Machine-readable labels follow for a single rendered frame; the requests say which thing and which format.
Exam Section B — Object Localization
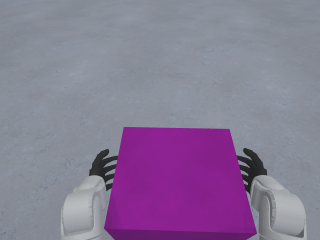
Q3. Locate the robot left forearm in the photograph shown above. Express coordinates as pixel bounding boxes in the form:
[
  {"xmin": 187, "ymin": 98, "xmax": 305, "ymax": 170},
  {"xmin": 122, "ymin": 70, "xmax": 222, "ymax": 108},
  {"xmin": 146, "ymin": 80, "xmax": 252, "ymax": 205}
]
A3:
[{"xmin": 60, "ymin": 175, "xmax": 107, "ymax": 240}]

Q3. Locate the robot right forearm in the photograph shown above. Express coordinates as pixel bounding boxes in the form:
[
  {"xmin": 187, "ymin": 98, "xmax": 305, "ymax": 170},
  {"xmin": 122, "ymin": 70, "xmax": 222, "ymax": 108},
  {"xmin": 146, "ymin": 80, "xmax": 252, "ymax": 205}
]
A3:
[{"xmin": 250, "ymin": 175, "xmax": 307, "ymax": 240}]

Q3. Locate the robot right hand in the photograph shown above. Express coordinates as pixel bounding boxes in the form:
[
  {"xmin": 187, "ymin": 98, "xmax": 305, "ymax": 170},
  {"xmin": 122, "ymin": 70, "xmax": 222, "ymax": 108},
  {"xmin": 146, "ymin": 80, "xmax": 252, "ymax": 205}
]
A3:
[{"xmin": 237, "ymin": 148, "xmax": 267, "ymax": 194}]

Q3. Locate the carton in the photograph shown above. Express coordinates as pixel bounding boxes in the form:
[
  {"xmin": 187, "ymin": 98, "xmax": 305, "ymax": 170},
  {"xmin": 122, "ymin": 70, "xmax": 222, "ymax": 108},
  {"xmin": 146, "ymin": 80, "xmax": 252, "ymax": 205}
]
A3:
[{"xmin": 104, "ymin": 127, "xmax": 257, "ymax": 240}]

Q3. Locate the robot left hand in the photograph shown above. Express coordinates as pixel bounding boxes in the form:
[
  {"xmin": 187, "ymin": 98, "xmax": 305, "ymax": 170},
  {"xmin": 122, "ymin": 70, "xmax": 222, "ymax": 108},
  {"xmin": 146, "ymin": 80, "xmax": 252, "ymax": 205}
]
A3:
[{"xmin": 89, "ymin": 149, "xmax": 118, "ymax": 191}]

